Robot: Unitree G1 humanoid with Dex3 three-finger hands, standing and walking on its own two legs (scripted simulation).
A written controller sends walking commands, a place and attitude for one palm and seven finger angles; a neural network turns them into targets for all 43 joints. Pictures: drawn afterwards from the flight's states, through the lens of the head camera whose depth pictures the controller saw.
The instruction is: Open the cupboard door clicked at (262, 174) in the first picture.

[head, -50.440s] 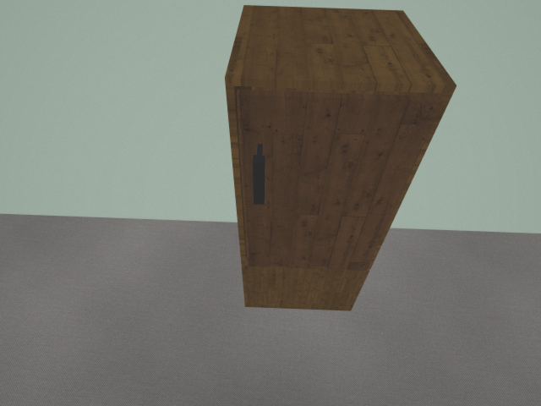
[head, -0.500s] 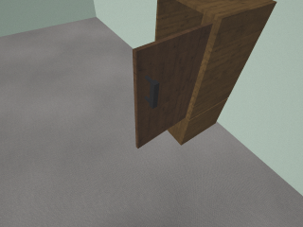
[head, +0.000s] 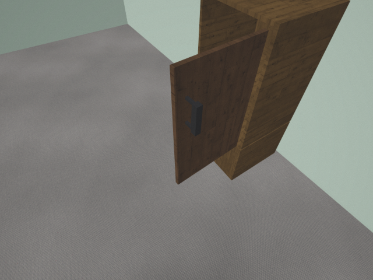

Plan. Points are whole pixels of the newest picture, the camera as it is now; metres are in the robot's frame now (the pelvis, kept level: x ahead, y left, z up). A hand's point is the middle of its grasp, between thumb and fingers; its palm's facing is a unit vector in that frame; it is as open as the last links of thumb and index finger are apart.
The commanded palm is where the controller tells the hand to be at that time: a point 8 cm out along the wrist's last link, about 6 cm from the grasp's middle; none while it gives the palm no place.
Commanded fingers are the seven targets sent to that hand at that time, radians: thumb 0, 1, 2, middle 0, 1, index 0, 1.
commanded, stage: let the arm hang, fingers relaxed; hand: left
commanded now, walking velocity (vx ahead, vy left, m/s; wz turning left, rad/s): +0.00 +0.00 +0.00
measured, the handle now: (192, 115) +0.58 +0.02 -0.01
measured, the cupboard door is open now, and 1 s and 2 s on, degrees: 94 94 94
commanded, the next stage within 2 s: look to check the result in 0.32 s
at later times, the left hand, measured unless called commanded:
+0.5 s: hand out of the picture -0.01 +0.16 -0.18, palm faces +0.04 -0.98 -0.19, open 7.3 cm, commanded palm none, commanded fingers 0.00 0.90 0.90 -0.20 -0.30 -0.20 -0.30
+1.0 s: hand out of the picture +0.01 +0.16 -0.18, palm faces +0.03 -0.98 -0.18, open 7.3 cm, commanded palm none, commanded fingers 0.00 0.90 0.90 -0.20 -0.30 -0.20 -0.30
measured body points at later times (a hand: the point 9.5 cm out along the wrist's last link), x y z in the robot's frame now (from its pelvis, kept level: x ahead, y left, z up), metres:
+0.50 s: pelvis +0.01 +0.00 +0.00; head +0.02 +0.00 +0.45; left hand -0.01 +0.22 -0.16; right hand +0.00 -0.21 -0.16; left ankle +0.04 +0.09 -0.74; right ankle -0.01 -0.11 -0.74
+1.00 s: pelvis +0.02 +0.00 +0.00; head +0.03 +0.00 +0.45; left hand +0.01 +0.21 -0.16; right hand +0.02 -0.22 -0.16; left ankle +0.04 +0.09 -0.74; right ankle -0.01 -0.11 -0.74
